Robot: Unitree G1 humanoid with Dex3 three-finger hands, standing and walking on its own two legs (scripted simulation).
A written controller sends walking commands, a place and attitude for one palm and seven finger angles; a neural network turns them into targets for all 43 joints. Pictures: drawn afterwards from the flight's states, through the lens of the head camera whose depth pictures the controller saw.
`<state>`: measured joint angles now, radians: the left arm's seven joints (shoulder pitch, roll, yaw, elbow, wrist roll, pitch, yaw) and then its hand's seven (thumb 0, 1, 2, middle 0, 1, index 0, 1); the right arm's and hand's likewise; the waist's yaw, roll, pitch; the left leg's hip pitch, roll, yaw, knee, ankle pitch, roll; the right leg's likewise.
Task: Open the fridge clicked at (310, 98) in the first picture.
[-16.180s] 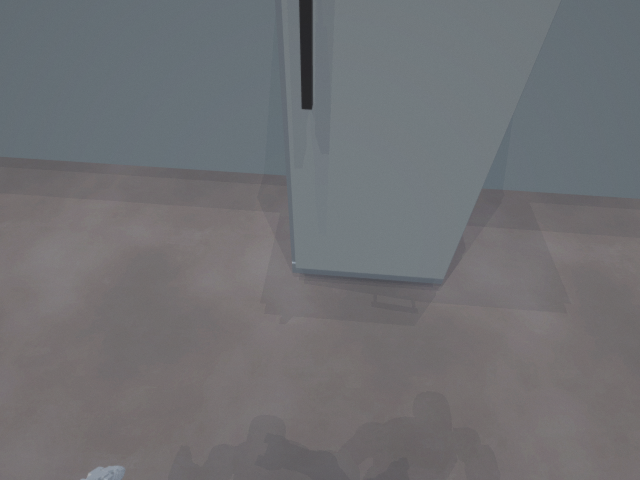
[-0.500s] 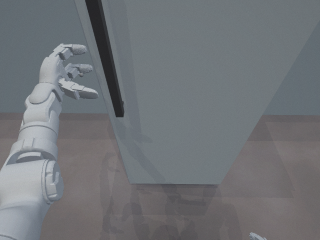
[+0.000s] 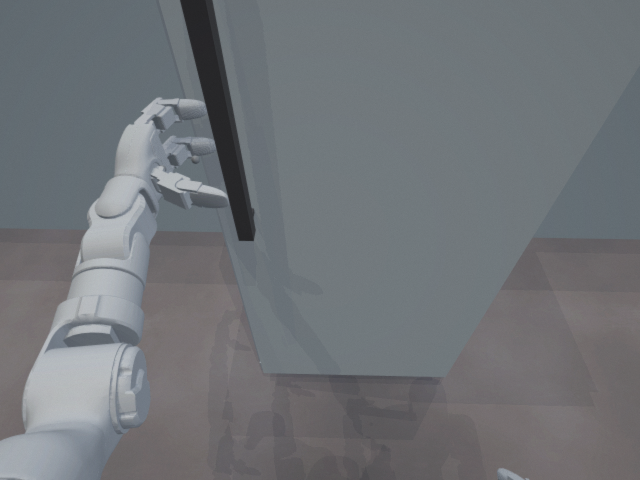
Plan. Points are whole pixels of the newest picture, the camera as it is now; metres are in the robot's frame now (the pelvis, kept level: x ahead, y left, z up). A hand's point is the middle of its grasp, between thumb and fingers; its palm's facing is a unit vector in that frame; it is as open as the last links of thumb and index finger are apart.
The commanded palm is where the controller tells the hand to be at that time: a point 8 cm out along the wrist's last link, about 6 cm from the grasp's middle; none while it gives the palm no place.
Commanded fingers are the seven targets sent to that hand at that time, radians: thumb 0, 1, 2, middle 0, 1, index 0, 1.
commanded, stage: feel for the door with the fingertips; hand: left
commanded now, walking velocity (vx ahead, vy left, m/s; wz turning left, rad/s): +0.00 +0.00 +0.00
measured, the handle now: (221, 92) +0.50 +0.12 +0.24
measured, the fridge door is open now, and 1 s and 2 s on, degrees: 0 0 0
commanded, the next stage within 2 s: slide the fingers in behind the handle in 0.22 s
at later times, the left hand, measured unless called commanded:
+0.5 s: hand (188, 154) +0.46 +0.17 +0.19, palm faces +0.00 -1.00 +0.01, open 13.7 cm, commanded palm +0.43 +0.21 +0.19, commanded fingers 0.00 -0.50 0.30 -0.30 -1.20 -0.30 -1.20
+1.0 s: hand (205, 157) +0.45 +0.15 +0.19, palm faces -0.02 -1.00 +0.02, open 14.0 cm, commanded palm +0.42 +0.20 +0.19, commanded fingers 0.00 -0.50 0.30 -0.30 -1.20 -0.30 -1.20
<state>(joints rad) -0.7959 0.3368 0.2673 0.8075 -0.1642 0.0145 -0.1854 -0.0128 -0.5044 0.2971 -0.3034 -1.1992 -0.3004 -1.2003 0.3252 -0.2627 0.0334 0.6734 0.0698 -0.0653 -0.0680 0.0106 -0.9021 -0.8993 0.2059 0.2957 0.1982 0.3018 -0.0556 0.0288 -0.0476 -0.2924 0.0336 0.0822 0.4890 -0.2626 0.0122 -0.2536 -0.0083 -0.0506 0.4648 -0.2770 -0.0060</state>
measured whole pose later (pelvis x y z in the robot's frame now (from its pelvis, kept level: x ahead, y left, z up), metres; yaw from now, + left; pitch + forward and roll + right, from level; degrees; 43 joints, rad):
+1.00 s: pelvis -0.01 +0.00 +0.00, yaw +0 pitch +4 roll +0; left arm -0.85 0.32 0.26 0.88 -0.15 -0.02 -0.15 -0.01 -0.50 0.30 -0.30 -1.20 -0.30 -1.20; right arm 0.32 -0.26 0.04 0.68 0.06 -0.08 -0.06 0.01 -0.90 -0.90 0.21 0.30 0.20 0.30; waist -0.06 0.03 -0.05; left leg -0.32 0.04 0.08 0.51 -0.26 0.01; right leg -0.29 -0.01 -0.05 0.49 -0.28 -0.01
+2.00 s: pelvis -0.01 -0.01 +0.00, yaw +0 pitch +3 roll +0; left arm -0.86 0.26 0.21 0.86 -0.14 0.00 -0.08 -0.01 -0.50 0.30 -0.31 -1.20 -0.30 -1.20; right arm 0.33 -0.25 0.03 0.70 0.06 -0.06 -0.06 0.01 -0.90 -0.90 0.21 0.30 0.20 0.30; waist -0.06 0.03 -0.04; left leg -0.30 0.04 0.07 0.49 -0.25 0.01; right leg -0.26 0.00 -0.05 0.47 -0.27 -0.01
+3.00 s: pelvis -0.01 -0.01 +0.00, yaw +1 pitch +4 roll +0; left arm -0.89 0.23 0.17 0.87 -0.13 0.00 -0.04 0.01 0.69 0.82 -0.43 -1.38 -0.42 -1.38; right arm 0.31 -0.25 0.03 0.70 0.06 -0.05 -0.06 0.01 -0.90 -0.90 0.21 0.30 0.20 0.30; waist -0.06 0.03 -0.04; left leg -0.30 0.04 0.06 0.49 -0.25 0.00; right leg -0.26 0.00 -0.07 0.47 -0.27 -0.02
